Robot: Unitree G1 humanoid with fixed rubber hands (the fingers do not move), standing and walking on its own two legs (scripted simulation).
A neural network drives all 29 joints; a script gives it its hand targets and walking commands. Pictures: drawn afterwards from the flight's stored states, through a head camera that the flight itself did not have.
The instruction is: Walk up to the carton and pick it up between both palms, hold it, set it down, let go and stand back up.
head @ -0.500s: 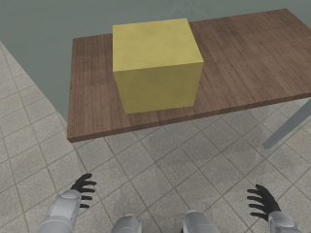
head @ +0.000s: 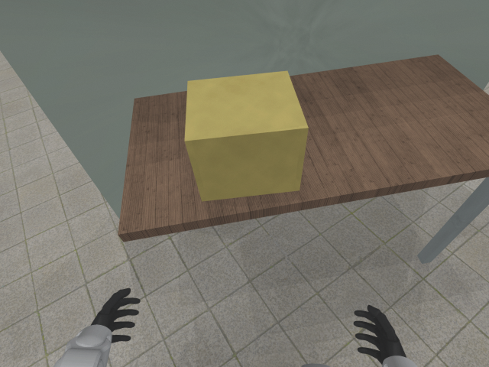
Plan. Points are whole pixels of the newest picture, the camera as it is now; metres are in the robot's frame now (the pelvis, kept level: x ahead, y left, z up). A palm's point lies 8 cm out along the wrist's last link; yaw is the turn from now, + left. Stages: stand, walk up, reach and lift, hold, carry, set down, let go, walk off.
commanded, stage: reach and lift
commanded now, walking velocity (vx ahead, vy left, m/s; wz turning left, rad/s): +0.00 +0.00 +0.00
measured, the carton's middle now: (244, 136) +0.60 +0.01 +0.01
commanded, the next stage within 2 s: none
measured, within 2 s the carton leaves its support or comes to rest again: neither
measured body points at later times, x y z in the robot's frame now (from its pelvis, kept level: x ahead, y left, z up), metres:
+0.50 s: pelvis +0.06 +0.01 +0.02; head +0.07 +0.01 +0.47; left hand +0.25 +0.25 -0.04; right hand +0.22 -0.21 -0.06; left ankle +0.03 +0.15 -0.72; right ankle +0.04 -0.11 -0.72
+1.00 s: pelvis +0.05 +0.01 +0.02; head +0.04 +0.01 +0.47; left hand +0.28 +0.23 -0.01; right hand +0.28 -0.22 -0.02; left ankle +0.03 +0.15 -0.72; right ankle +0.04 -0.11 -0.72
